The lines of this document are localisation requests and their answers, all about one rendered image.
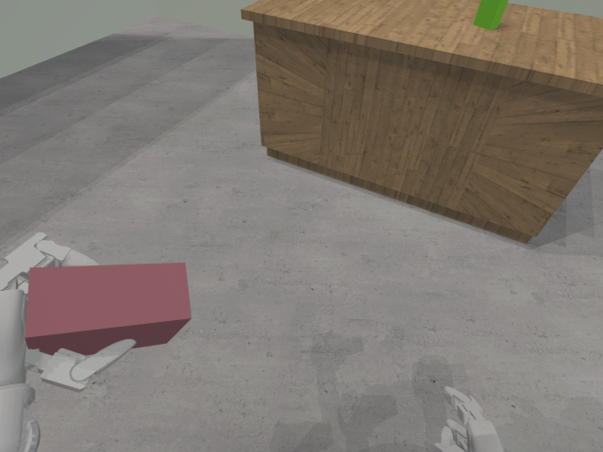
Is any sponge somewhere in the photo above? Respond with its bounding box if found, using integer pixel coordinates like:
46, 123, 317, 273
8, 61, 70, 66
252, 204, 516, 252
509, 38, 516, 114
24, 263, 191, 356

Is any left robot forearm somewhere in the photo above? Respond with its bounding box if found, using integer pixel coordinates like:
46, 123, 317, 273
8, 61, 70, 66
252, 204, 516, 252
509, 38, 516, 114
0, 383, 41, 452

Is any right robot hand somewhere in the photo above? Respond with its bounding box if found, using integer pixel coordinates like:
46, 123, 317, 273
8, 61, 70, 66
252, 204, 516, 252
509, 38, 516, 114
435, 386, 505, 452

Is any left robot hand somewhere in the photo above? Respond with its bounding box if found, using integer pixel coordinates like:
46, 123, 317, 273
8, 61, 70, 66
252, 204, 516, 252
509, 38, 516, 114
0, 233, 136, 393

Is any table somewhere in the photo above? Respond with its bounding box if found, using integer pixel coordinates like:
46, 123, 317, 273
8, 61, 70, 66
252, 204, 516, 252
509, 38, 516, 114
241, 0, 603, 244

